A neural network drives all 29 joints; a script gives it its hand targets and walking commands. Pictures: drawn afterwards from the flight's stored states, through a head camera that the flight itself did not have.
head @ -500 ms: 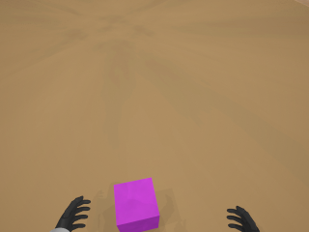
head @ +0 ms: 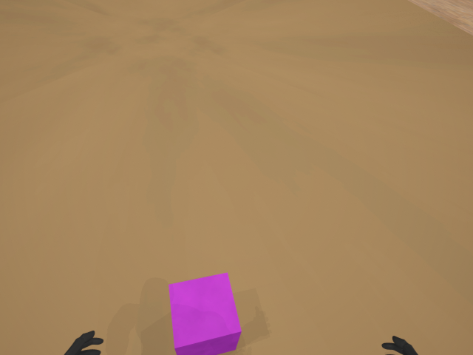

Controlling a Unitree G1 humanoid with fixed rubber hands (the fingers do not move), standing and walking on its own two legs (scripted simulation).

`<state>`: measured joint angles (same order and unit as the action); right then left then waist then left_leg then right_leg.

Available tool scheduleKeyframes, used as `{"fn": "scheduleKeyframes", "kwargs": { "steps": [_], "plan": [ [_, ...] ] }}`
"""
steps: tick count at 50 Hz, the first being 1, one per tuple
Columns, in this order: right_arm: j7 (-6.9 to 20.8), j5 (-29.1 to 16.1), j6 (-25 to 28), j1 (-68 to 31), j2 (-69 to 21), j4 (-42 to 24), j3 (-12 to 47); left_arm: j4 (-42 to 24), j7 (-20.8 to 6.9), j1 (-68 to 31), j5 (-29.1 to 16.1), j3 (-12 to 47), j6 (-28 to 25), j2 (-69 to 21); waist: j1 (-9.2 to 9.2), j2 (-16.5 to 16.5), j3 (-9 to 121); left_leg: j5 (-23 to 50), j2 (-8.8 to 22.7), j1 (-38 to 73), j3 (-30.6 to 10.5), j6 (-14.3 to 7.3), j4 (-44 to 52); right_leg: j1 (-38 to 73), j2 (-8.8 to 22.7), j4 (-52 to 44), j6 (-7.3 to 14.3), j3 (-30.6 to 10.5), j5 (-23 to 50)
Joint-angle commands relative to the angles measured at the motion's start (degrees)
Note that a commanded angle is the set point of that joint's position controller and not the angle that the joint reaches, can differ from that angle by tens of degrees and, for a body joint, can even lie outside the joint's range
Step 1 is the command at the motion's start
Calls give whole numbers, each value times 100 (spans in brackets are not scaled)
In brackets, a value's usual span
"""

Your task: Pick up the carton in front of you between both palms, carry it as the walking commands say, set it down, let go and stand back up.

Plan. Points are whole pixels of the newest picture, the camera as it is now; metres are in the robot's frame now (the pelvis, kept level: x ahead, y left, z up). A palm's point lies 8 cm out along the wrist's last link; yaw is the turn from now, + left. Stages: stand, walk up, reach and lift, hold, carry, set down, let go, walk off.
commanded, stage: stand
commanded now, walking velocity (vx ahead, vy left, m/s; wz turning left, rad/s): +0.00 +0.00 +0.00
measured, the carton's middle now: (203, 318) +0.39 +0.09 -0.64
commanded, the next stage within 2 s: none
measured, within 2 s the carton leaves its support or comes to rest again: neither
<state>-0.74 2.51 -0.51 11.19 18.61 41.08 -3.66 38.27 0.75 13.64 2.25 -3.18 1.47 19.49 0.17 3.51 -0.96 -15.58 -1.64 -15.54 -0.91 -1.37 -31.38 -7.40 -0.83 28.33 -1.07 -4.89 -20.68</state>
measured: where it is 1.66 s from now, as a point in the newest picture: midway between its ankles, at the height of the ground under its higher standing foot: outside the picture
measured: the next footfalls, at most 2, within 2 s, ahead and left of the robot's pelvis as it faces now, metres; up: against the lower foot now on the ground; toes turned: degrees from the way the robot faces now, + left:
none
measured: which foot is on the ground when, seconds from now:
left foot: down 0.00-1.00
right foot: down 0.00-1.00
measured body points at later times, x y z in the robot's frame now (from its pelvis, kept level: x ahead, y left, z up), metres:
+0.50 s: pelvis +0.00 +0.01 +0.01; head +0.01 +0.03 +0.45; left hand +0.13 +0.30 -0.11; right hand +0.12 -0.30 -0.09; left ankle +0.01 +0.10 -0.73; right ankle -0.06 -0.14 -0.73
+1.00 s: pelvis -0.01 +0.00 +0.01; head -0.01 +0.02 +0.46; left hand +0.09 +0.31 -0.12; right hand +0.09 -0.31 -0.09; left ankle +0.01 +0.10 -0.73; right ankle -0.06 -0.14 -0.73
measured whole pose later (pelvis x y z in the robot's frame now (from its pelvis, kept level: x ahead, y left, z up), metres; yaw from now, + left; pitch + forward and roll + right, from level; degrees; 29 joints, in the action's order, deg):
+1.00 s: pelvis -0.01 +0.00 +0.01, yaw -1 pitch -2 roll +0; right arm -0.6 1.1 0.4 6.9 21.0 56.8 -1.4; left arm 53.6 1.1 10.8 1.5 -0.5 -0.5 22.2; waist 0.5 2.1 -2.0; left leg -10.7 -1.7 -10.4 -0.1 -1.6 -23.4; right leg -2.8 -0.3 20.7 -1.4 -5.8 -15.7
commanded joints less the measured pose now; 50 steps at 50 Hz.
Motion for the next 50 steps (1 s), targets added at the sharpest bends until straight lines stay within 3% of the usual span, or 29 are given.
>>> {"fn": "scheduleKeyframes", "kwargs": {
  "steps": [1,6,11,34,50],
  "plan": [
    [-49,-20,115,-257,890,-154,-152,-117,71,-161,-21,-93,-162,714,3,-458,363,1597,647,658,-623,-59,549,-259,350,-365,51,-171,1481],
    [-74,-43,115,-261,954,75,-118,122,110,-154,-35,-43,-169,787,17,-401,400,2306,666,888,-563,-56,489,-180,399,-383,24,-160,1953],
    [-84,-64,113,-337,972,268,-81,299,134,-205,-46,2,-174,829,27,-342,454,2483,681,1012,-532,-52,496,-111,439,-429,14,-162,2112],
    [-32,-100,136,-620,1159,991,-2,973,80,-384,-54,79,-237,1034,43,-336,18,969,703,922,-637,-30,1092,-239,548,-1017,133,-382,1110],
    [-5,-148,151,-688,1270,1374,44,1326,58,-431,-80,103,-254,1150,36,-308,43,1087,739,1027,-663,-41,1190,-157,597,-1158,160,-410,1205]
  ]
}}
